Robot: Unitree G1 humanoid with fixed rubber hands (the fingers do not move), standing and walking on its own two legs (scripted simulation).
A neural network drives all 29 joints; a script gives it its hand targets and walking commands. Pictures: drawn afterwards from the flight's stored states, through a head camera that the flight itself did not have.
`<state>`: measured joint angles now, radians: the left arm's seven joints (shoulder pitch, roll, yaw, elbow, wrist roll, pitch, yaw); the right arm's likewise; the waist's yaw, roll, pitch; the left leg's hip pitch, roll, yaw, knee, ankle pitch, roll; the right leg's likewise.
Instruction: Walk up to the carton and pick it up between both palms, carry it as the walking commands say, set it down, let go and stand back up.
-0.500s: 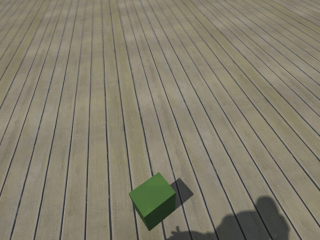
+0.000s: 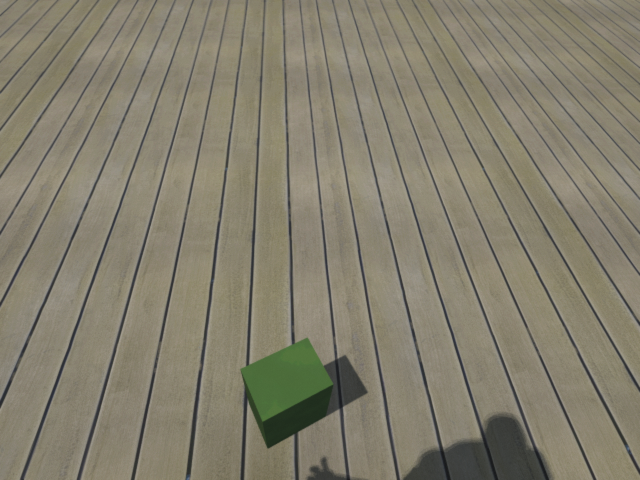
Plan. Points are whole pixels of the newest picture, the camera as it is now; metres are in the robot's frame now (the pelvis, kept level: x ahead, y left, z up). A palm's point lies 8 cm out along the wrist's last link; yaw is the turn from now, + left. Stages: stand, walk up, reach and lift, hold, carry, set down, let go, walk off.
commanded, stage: walk up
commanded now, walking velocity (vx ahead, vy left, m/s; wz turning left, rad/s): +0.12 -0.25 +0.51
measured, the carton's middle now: (286, 394) +0.45 +0.04 -0.65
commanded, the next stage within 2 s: none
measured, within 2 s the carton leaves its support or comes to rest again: neither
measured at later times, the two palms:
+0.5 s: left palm out of the picture -0.03 +0.11 -0.14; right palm (466, 346) +0.35 -0.26 -0.13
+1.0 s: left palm out of the picture +0.09 +0.18 -0.11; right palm (513, 370) +0.32 -0.34 -0.16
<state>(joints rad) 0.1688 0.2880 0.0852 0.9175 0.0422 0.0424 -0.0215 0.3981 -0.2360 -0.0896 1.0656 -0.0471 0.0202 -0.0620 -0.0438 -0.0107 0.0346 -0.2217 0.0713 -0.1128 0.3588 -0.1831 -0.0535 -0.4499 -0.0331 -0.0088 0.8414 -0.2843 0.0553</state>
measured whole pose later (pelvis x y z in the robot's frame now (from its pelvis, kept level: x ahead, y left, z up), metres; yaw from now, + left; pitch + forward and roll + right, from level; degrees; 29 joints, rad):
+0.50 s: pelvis +0.12 -0.09 -0.01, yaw +14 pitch +0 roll +1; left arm 0.46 0.17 0.04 1.04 0.02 -0.03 0.03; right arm 0.00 -0.22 -0.04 0.87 -0.02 0.03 0.02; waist 0.08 0.00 0.09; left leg -0.39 -0.01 0.10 0.62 -0.24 0.01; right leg -0.02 -0.08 -0.24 0.44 -0.39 0.00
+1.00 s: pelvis +0.15 -0.11 -0.01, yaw +18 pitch -1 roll +4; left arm 0.24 0.27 0.06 0.93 0.04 0.04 0.06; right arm 0.13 -0.32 -0.09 0.91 -0.03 0.10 0.03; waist 0.03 0.03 0.11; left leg -0.47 -0.01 0.00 1.15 -0.45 -0.08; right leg -0.31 -0.17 -0.07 0.59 -0.25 0.04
